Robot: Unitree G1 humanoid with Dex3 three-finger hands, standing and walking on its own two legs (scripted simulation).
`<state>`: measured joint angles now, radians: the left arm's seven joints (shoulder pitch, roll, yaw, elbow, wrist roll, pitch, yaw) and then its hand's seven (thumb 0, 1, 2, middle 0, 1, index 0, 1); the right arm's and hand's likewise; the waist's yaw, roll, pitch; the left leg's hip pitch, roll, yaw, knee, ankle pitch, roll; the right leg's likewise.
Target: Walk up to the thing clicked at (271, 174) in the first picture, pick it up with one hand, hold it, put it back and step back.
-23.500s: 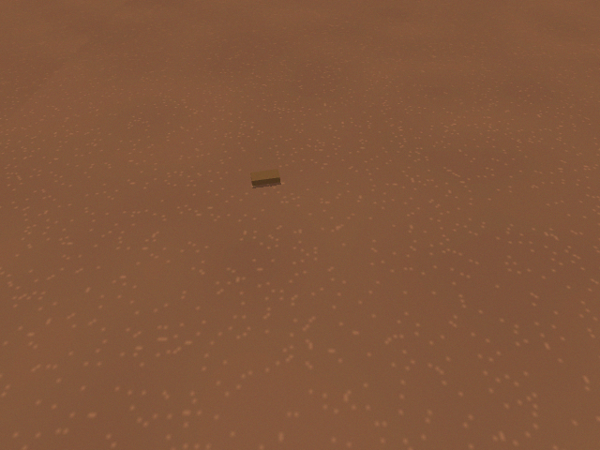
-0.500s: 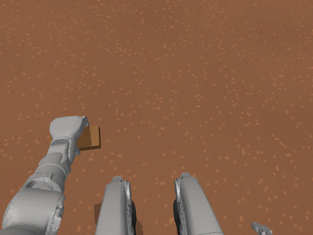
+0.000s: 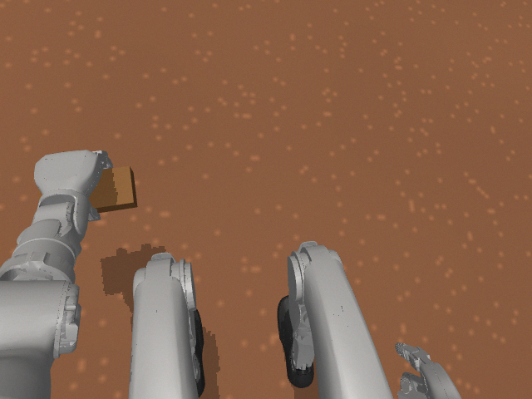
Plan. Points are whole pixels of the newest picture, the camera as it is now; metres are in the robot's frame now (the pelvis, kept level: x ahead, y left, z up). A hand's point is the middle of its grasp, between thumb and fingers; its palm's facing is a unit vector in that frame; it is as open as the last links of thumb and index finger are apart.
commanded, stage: crouch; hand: left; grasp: from above
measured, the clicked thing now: (89, 192) +0.43 +0.28 -0.20
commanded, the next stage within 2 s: lower in 0.64 s
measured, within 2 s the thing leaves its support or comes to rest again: neither
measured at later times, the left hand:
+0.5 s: hand (99, 198) +0.43 +0.28 -0.24, palm faces -0.44 -0.06 -0.89, open 9.5 cm
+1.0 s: hand (107, 204) +0.44 +0.28 -0.30, palm faces -0.46 -0.09 -0.88, open 9.5 cm
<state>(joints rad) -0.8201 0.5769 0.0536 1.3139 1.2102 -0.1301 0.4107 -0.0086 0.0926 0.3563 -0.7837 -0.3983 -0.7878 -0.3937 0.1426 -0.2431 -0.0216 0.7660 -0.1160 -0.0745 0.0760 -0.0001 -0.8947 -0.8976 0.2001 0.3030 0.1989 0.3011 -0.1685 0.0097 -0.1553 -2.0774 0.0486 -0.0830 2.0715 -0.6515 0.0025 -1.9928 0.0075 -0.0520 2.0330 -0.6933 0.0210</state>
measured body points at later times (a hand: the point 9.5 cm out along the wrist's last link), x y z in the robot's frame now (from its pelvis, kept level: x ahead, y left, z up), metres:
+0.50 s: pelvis -0.01 +0.00 -0.07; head +0.22 +0.05 +0.31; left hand +0.45 +0.28 -0.19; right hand +0.03 -0.28 -0.19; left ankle +0.08 +0.12 -0.40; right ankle +0.08 -0.13 -0.40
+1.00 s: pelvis -0.01 +0.00 -0.11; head +0.23 +0.06 +0.26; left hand +0.46 +0.28 -0.24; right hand +0.04 -0.28 -0.21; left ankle +0.08 +0.12 -0.40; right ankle +0.08 -0.13 -0.40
